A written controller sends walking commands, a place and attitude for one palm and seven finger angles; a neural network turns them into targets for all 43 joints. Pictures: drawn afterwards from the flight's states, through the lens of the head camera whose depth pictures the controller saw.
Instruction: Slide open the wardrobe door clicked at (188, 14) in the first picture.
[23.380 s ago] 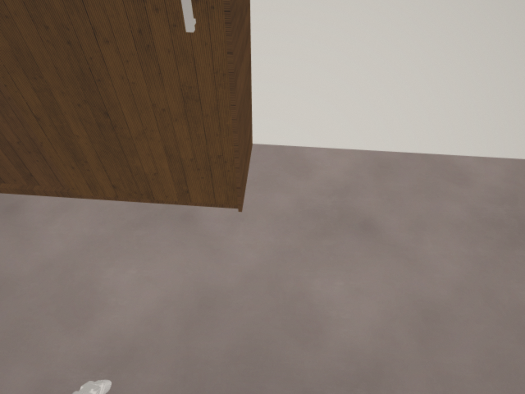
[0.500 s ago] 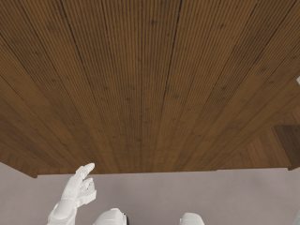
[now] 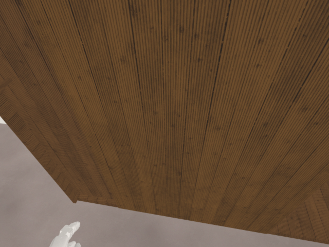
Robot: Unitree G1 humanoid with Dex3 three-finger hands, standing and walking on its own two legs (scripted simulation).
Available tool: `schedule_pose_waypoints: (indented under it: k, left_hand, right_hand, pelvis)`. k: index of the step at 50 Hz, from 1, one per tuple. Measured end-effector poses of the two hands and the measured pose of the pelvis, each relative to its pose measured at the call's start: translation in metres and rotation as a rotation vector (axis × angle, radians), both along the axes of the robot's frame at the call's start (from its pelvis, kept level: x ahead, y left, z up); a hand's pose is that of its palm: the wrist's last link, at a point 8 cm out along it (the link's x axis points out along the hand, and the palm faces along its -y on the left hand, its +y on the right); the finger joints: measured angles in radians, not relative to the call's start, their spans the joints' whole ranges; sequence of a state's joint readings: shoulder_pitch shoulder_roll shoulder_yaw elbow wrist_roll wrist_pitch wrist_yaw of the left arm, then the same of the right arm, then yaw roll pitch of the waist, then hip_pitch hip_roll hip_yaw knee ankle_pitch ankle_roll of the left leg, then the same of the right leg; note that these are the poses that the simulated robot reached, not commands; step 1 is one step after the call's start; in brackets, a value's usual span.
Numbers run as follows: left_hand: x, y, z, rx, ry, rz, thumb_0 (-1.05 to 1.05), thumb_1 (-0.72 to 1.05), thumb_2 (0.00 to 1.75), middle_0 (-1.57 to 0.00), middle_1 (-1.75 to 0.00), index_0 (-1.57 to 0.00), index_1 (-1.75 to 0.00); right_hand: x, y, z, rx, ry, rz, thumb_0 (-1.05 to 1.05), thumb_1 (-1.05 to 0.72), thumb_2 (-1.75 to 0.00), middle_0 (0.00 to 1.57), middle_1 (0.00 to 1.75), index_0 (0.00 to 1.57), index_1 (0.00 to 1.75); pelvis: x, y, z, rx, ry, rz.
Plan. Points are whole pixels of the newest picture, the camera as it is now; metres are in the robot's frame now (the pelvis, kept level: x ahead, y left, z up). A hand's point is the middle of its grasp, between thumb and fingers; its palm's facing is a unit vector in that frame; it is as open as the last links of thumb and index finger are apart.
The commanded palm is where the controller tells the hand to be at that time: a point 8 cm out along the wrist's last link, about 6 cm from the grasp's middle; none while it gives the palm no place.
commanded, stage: stop walking and hold the door there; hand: right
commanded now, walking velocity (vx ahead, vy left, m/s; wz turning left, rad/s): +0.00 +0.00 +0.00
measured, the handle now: out of the picture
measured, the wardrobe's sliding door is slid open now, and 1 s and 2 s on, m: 0.52 0.52 0.52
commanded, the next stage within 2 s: none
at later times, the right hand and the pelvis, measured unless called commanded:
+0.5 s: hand out of the picture +0.35 -0.37 +0.21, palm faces +0.68 +0.72 -0.14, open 5.9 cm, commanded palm +0.30 -0.40 +0.19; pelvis -0.04 +0.02 +0.00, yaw +2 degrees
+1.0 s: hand out of the picture +0.35 -0.38 +0.21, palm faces +0.56 +0.81 -0.20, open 5.6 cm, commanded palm +0.30 -0.41 +0.19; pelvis -0.06 -0.05 +0.00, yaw +0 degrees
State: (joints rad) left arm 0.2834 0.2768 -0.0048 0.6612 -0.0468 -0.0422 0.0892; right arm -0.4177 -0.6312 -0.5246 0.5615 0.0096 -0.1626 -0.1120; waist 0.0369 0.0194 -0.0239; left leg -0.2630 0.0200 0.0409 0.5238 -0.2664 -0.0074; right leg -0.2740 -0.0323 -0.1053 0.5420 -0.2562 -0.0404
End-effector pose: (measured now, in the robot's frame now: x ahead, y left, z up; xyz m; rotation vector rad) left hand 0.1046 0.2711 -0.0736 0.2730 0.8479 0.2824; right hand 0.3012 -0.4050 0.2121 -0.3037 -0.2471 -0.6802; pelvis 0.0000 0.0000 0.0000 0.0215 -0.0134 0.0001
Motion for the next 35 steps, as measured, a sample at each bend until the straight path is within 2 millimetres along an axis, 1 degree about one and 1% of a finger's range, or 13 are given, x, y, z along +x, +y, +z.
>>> schedule_pose_waypoints:
  k: [4,8,14,18,23,28,32,35]
  left_hand:
    - [-0.027,-0.010,-0.014,-0.049,0.047,0.012,0.01,0.90,0.90,-0.21,-0.30,-0.21,-0.30]
    - [-0.053,-0.010,-0.023,-0.069,0.083,0.038,0.01,0.90,0.90,-0.21,-0.30,-0.21,-0.30]
    - [-0.086,0.004,-0.027,-0.042,0.130,0.079,0.01,0.90,0.90,-0.21,-0.30,-0.21,-0.30]
    - [-0.098,0.016,-0.026,-0.020,0.150,0.097,0.01,0.90,0.90,-0.21,-0.30,-0.21,-0.30]
    - [-0.098,0.029,-0.025,-0.004,0.159,0.098,0.01,0.90,0.90,-0.21,-0.30,-0.21,-0.30]
    - [-0.084,0.037,-0.023,0.010,0.145,0.089,0.01,0.90,0.90,-0.21,-0.30,-0.21,-0.30]
    - [-0.067,0.037,-0.022,0.026,0.132,0.074,0.01,0.90,0.90,-0.21,-0.30,-0.21,-0.30]
    - [-0.052,0.028,-0.020,0.040,0.120,0.049,0.01,0.90,0.90,-0.21,-0.30,-0.21,-0.30]
  right_hand:
    - [-0.001,0.002,0.001,0.015,0.019,-0.013,-0.15,-0.64,-0.76,0.46,1.40,0.33,1.38]
    - [-0.002,0.004,0.003,0.049,0.039,-0.019,-0.14,-0.66,-0.74,0.46,1.40,0.33,1.37]
    - [-0.002,0.005,0.004,0.089,0.052,-0.022,-0.12,-0.67,-0.74,0.45,1.40,0.34,1.37]
    - [-0.002,0.007,0.004,0.110,0.056,-0.032,-0.12,-0.67,-0.74,0.45,1.40,0.34,1.37]
    - [-0.002,0.008,0.005,0.124,0.062,-0.050,-0.11,-0.67,-0.75,0.45,1.40,0.34,1.38]
    - [-0.002,0.007,0.004,0.111,0.062,-0.050,-0.12,-0.66,-0.75,0.45,1.40,0.35,1.39]
    - [-0.001,0.004,0.004,0.081,0.062,-0.023,-0.14,-0.64,-0.77,0.45,1.40,0.37,1.39]
    - [0.000,0.000,0.003,0.057,0.056,0.014,-0.14,-0.63,-0.78,0.45,1.40,0.40,1.40]
  pelvis:
    - [-0.015,0.004,-0.001,0.010,0.000,0.019]
    - [-0.028,0.006,-0.001,0.009,-0.002,0.028]
    - [-0.038,0.006,-0.001,0.000,0.000,0.034]
    - [-0.039,0.009,-0.001,-0.007,-0.002,0.033]
    - [-0.037,0.015,-0.001,-0.006,-0.002,0.028]
    - [-0.032,0.016,-0.002,0.002,0.004,0.022]
    - [-0.029,0.006,-0.003,0.003,0.005,0.007]
    - [-0.028,-0.007,-0.004,-0.003,0.002,-0.012]
